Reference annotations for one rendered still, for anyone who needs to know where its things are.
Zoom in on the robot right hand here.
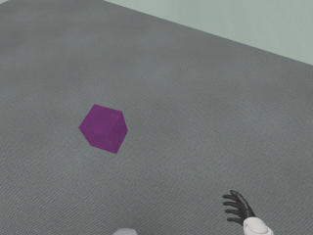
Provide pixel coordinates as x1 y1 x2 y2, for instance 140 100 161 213
222 190 256 226

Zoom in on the right robot forearm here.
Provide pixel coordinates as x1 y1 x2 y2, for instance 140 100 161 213
243 216 274 235

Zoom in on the carton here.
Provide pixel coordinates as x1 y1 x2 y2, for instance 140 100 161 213
78 104 128 154

